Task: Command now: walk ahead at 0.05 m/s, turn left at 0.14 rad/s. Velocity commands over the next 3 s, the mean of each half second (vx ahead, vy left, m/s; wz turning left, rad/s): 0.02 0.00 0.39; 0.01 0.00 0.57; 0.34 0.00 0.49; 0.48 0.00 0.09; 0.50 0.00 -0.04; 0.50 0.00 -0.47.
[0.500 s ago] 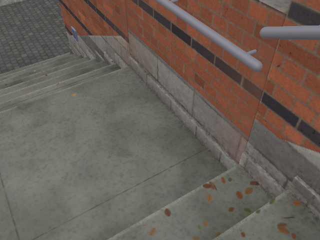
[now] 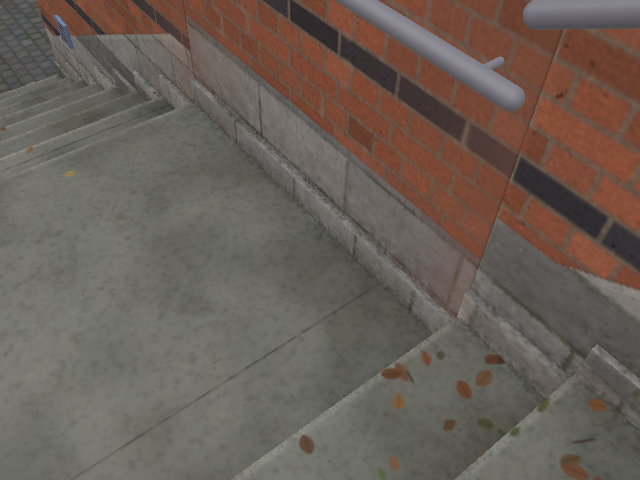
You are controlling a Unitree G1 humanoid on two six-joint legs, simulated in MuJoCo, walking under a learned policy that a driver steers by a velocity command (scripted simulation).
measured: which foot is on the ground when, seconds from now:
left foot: down 0.00-0.54, up 0.56-1.00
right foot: up 0.00-0.52, down 0.54-1.00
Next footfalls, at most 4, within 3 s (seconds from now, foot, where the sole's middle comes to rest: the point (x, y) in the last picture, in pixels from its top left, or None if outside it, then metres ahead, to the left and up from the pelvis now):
0.54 right None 0.01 -0.26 -0.61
1.28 left None -0.06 0.11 -0.77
1.86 right None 0.34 0.25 -0.93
2.42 left None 0.45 0.69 -1.09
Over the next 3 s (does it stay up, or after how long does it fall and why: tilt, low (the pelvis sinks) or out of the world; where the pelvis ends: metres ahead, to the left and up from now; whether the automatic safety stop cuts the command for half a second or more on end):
stays up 0.73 0.68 -0.32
